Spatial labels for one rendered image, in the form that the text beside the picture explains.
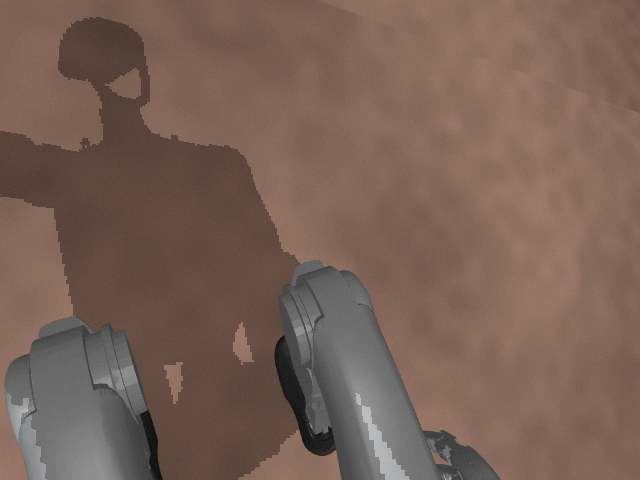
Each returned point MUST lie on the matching right robot foot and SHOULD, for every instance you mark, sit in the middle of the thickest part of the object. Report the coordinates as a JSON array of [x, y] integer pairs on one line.
[[318, 444]]

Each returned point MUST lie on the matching left robot foot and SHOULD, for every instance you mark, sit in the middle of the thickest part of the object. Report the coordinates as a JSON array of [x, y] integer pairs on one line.
[[153, 444]]

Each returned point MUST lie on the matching right robot hand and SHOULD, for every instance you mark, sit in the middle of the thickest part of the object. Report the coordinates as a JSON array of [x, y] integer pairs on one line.
[[467, 464]]

